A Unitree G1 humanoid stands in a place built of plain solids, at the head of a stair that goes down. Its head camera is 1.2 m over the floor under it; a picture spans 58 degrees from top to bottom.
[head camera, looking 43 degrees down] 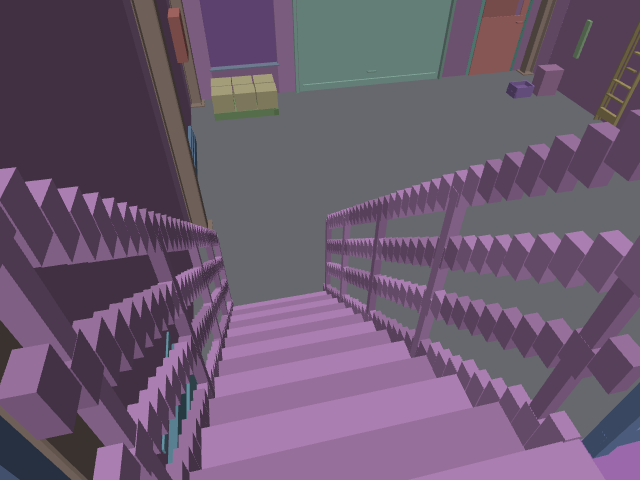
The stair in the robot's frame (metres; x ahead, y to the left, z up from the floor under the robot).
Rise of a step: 0.21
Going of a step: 0.23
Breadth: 1.13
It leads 13 degrees to the left of straight ahead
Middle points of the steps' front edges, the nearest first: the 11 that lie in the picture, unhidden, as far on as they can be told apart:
0.59 -0.11 -0.21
0.81 -0.06 -0.41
1.04 -0.01 -0.62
1.26 0.04 -0.83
1.48 0.09 -1.04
1.70 0.14 -1.24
1.92 0.19 -1.45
2.14 0.24 -1.66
2.36 0.29 -1.87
2.58 0.34 -2.08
2.80 0.39 -2.28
